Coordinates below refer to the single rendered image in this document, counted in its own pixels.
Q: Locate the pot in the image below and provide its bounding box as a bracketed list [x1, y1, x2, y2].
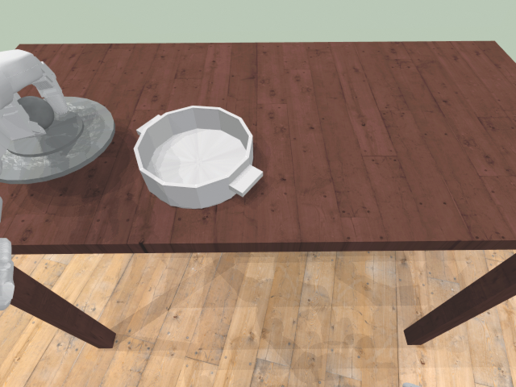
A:
[134, 106, 263, 209]

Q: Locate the lid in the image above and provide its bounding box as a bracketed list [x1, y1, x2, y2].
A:
[0, 97, 115, 184]

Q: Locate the robot left hand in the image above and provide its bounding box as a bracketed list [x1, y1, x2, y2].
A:
[0, 49, 68, 141]

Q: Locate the knob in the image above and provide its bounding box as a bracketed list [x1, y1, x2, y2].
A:
[17, 96, 54, 130]

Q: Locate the table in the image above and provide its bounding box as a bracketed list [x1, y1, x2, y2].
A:
[0, 41, 516, 348]

